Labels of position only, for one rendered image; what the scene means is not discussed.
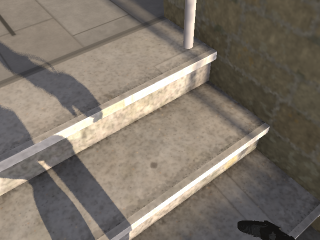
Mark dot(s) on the stairs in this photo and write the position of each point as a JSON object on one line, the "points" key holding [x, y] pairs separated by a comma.
{"points": [[93, 194]]}

